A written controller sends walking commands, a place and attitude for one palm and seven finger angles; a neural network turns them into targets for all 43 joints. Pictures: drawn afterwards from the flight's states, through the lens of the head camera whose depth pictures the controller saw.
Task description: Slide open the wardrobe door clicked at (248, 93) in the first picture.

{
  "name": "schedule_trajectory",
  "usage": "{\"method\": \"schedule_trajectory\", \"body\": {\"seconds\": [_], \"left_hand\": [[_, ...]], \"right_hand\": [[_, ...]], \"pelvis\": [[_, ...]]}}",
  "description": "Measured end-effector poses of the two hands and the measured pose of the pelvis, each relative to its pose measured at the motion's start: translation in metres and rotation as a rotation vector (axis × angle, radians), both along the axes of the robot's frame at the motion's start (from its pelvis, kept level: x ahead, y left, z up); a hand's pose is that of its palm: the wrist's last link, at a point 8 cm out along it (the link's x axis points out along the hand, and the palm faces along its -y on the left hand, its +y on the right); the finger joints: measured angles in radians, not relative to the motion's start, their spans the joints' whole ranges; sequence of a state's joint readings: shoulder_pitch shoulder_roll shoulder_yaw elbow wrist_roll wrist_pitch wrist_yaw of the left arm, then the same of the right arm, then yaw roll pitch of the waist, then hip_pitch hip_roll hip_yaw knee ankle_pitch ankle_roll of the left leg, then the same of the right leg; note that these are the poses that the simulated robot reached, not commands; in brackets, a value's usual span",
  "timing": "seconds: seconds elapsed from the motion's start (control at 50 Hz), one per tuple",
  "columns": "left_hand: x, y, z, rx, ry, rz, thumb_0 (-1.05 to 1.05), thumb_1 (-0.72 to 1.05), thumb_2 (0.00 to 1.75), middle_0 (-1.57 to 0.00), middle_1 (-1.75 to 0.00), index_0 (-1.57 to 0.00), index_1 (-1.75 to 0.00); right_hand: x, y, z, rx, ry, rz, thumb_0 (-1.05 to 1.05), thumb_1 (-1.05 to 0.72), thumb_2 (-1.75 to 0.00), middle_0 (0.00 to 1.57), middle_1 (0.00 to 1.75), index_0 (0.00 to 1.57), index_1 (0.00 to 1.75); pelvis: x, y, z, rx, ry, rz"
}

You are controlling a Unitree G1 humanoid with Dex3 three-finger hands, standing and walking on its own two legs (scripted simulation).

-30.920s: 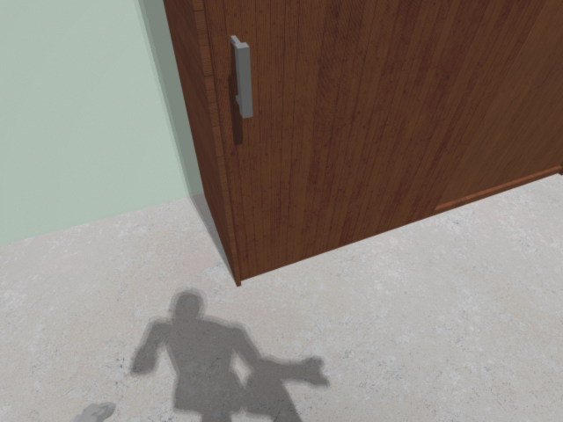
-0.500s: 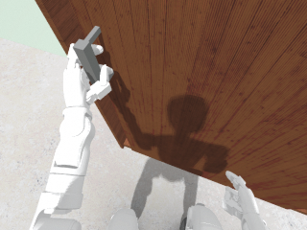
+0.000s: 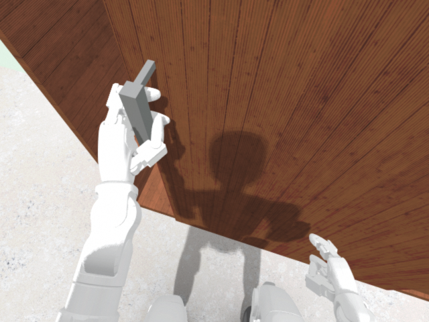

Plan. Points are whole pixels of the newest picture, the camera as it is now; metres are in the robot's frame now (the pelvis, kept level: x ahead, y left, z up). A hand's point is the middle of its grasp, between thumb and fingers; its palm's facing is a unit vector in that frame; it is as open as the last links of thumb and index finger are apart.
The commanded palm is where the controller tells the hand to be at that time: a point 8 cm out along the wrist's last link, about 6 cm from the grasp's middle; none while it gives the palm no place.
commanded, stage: step sideways, sliding the door along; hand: left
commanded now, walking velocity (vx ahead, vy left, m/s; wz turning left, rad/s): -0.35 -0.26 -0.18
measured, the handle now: (149, 112) +0.38 +0.19 +0.12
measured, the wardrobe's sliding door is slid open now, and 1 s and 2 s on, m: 0.20 0.48 0.68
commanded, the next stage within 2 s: none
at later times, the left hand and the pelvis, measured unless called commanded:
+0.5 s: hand (255, 177) +0.31 +0.01 +0.11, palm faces +0.12 -0.99 -0.08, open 6.5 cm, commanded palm +0.28 +0.03 +0.13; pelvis -0.06 -0.11 -0.02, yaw -4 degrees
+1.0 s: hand (347, 205) +0.29 -0.11 +0.12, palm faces +0.14 -0.99 -0.09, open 6.3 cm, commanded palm +0.27 -0.10 +0.12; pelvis -0.12 -0.24 -0.02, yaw -7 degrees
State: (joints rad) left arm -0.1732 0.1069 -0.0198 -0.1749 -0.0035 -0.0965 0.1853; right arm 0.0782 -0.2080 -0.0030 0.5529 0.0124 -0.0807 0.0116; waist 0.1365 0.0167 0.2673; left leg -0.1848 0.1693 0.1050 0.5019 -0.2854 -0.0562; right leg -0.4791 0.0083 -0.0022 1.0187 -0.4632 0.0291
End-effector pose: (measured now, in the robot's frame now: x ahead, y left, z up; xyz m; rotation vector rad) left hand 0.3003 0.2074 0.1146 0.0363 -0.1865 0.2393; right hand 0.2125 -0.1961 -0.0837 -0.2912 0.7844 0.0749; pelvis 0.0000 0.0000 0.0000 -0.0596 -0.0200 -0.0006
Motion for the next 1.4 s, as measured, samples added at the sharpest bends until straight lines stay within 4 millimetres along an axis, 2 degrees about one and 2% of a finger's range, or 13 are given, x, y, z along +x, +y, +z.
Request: {"method": "schedule_trajectory", "body": {"seconds": [0.18,0.26,0.34,0.42,0.5,0.64,0.76,0.86,0.96,1.02,1.2,1.3,1.4], "left_hand": [[-0.006,-0.049,0.002,0.04,0.035,0.001,0.02,0.74,0.81,-0.42,-1.4,-0.24,-1.38],[-0.009,-0.073,0.002,0.091,0.032,0.055,0.0,0.71,0.82,-0.43,-1.4,-0.22,-1.37],[-0.015,-0.097,0.005,0.112,0.083,0.046,-0.02,0.71,0.82,-0.44,-1.4,-0.19,-1.38],[-0.017,-0.121,0.004,0.077,0.069,-0.018,0.0,0.74,0.82,-0.43,-1.4,-0.18,-1.38],[-0.017,-0.141,-0.001,0.066,-0.003,-0.125,0.0,0.75,0.81,-0.43,-1.4,-0.15,-1.37],[-0.022,-0.178,0.004,0.087,0.056,-0.197,0.01,0.76,0.81,-0.4,-1.4,-0.19,-1.36],[-0.026,-0.208,0.007,0.107,0.088,-0.164,0.0,0.74,0.8,-0.41,-1.4,-0.21,-1.37],[-0.03,-0.237,0.006,0.113,0.076,-0.066,0.0,0.74,0.83,-0.43,-1.4,-0.18,-1.35],[-0.034,-0.262,0.008,0.077,0.111,-0.063,0.0,0.74,0.82,-0.4,-1.38,-0.2,-1.36],[-0.034,-0.274,0.005,0.062,0.073,-0.114,0.01,0.75,0.82,-0.4,-1.38,-0.2,-1.36],[-0.04,-0.311,0.009,0.054,0.119,-0.129,0.02,0.76,0.81,-0.36,-1.39,-0.21,-1.37],[-0.042,-0.333,0.01,0.061,0.129,-0.084,0.02,0.76,0.82,-0.38,-1.38,-0.21,-1.37],[-0.045,-0.359,0.008,0.074,0.103,0.019,0.01,0.72,0.84,-0.42,-1.37,-0.2,-1.35]], "right_hand": [[-0.013,-0.015,-0.002,0.135,-0.054,0.026,0.01,-0.9,-0.9,0.21,0.3,0.2,0.3],[-0.011,-0.045,-0.019,0.188,-0.092,0.017,0.01,-0.9,-0.9,0.21,0.3,0.2,0.3],[-0.021,-0.089,-0.022,0.134,-0.087,-0.076,0.01,-0.9,-0.9,0.21,0.3,0.2,0.3],[-0.049,-0.13,-0.014,0.05,-0.066,-0.162,0.01,-0.9,-0.9,0.21,0.3,0.2,0.3],[-0.086,-0.161,-0.015,-0.041,-0.04,-0.244,0.01,-0.9,-0.9,0.2,0.3,0.2,0.3],[-0.156,-0.183,-0.01,-0.037,0.09,-0.271,0.01,-0.9,-0.9,0.2,0.3,0.2,0.3],[-0.187,-0.208,-0.019,0.031,0.126,-0.297,0.01,-0.9,-0.9,0.21,0.3,0.2,0.3],[-0.189,-0.251,-0.041,0.074,0.084,-0.296,0.01,-0.9,-0.9,0.21,0.3,0.2,0.3],[-0.19,-0.291,-0.035,-0.019,0.08,-0.32,0.01,-0.9,-0.9,0.21,0.3,0.2,0.3],[-0.19,-0.31,-0.03,-0.083,0.058,-0.333,0.01,-0.9,-0.9,0.21,0.3,0.2,0.3],[-0.201,-0.329,-0.014,-0.029,0.129,-0.266,0.01,-0.9,-0.9,0.2,0.3,0.2,0.3],[-0.196,-0.347,-0.026,0.031,0.136,-0.214,0.01,-0.9,-0.9,0.21,0.3,0.2,0.3],[-0.176,-0.384,-0.049,0.074,0.1,-0.178,0.01,-0.9,-0.9,0.21,0.3,0.2,0.3]], "pelvis": [[-0.009,-0.056,0.0,0.001,-0.027,-0.045],[-0.013,-0.09,-0.017,0.034,-0.037,-0.046],[-0.029,-0.1,-0.009,0.073,0.012,-0.086],[-0.045,-0.104,-0.003,0.096,0.031,-0.084],[-0.06,-0.108,-0.018,0.06,0.013,-0.072],[-0.078,-0.137,-0.001,-0.009,-0.008,-0.13],[-0.093,-0.181,0.0,-0.032,-0.006,-0.156],[-0.108,-0.228,-0.02,0.01,0.003,-0.151],[-0.12,-0.237,-0.012,0.049,0.023,-0.118],[-0.123,-0.241,-0.021,0.023,0.021,-0.112],[-0.13,-0.291,0.0,-0.028,-0.005,-0.117],[-0.129,-0.333,-0.003,-0.025,-0.01,-0.103],[-0.126,-0.379,-0.024,0.014,-0.004,-0.067]]}}
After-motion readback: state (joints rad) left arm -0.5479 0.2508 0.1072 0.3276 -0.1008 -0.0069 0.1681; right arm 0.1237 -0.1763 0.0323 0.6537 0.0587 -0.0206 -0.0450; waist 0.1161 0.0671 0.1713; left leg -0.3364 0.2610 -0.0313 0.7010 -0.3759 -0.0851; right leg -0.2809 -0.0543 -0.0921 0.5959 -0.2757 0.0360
